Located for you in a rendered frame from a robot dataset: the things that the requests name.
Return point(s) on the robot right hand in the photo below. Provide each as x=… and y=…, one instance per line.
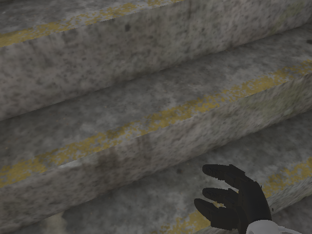
x=242, y=208

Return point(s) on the robot right forearm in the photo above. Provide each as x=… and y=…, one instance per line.
x=263, y=226

